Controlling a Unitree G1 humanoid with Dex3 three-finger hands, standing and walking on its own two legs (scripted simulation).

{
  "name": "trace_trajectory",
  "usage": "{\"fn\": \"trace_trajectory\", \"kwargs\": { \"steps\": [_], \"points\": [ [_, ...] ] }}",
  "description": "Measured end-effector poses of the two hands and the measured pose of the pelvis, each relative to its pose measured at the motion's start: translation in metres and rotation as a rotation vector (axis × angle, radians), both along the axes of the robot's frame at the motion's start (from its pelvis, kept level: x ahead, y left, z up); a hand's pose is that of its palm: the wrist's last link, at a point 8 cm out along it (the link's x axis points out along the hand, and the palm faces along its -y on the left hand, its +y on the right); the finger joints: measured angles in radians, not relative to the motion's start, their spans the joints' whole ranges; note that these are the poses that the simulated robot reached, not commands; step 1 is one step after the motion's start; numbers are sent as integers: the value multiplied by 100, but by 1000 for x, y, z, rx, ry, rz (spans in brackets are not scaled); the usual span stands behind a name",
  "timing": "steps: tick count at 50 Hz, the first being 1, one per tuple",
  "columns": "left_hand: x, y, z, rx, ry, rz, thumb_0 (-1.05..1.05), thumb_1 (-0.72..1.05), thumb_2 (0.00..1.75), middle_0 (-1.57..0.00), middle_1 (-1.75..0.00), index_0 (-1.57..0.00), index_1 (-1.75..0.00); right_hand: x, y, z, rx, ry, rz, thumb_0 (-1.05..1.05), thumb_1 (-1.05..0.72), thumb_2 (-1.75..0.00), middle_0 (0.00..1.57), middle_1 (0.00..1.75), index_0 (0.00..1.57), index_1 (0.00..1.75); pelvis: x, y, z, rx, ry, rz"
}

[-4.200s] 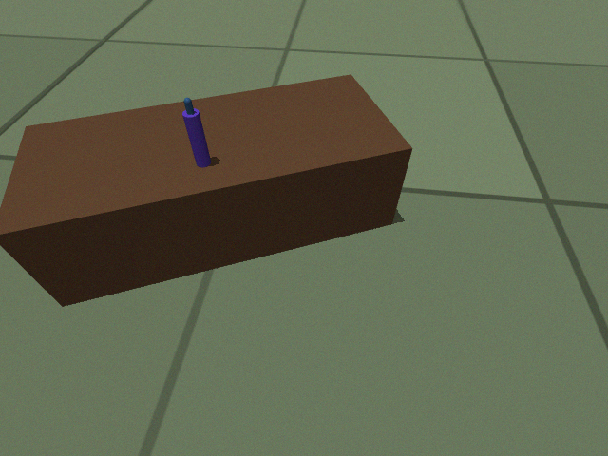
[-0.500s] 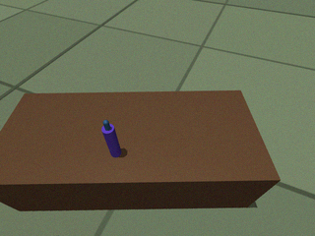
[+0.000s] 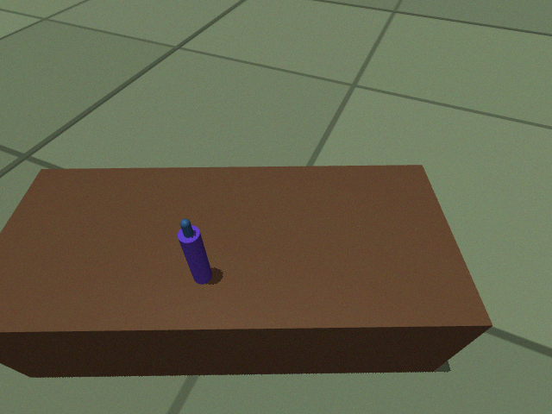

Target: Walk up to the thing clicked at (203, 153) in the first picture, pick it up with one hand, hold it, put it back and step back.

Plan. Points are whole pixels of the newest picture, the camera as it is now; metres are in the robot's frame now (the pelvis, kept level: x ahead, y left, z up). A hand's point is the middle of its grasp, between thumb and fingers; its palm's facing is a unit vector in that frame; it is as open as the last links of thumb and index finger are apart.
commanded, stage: walk up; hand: left
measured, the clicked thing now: (194, 251) +0.52 +0.22 -0.24
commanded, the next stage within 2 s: stand in 0.24 s
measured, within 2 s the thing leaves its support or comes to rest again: neither
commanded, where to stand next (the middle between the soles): +0.06 +0.02 m, yaw +0 degrees
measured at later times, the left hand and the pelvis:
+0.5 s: hand out of the picture +0.08 +0.25 -0.16, palm faces -0.04 -0.94 -0.33, open 7.4 cm; pelvis +0.01 +0.00 +0.00, yaw +0 degrees
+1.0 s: hand out of the picture +0.10 +0.24 -0.16, palm faces -0.04 -0.94 -0.34, open 7.4 cm; pelvis +0.02 -0.01 +0.00, yaw +0 degrees
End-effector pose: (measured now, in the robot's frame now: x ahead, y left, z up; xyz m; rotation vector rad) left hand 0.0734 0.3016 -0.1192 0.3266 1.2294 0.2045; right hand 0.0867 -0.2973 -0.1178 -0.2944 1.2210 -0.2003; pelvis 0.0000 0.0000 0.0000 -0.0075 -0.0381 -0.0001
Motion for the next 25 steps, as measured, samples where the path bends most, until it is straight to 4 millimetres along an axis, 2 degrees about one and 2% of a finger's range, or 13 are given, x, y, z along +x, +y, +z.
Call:
{"fn": "trace_trajectory", "kwargs": {
  "steps": [14, 25],
  "points": [
    [2, 3, 2, 7, 0, 0, 0, 90, 90, -20, -30, -20, -30, 3, 5, 0, 6, -3, -1, 0, -91, -90, 21, 30, 20, 30, 4, 1, 1, 5, 2, 1],
    [3, -7, -4, -24, 17, -11, 0, 90, 90, -20, -30, -20, -30, -6, 0, 2, -9, 10, -13, 0, -91, -90, 21, 30, 20, 30, 7, -2, 1, 8, 5, -4]
  ]
}}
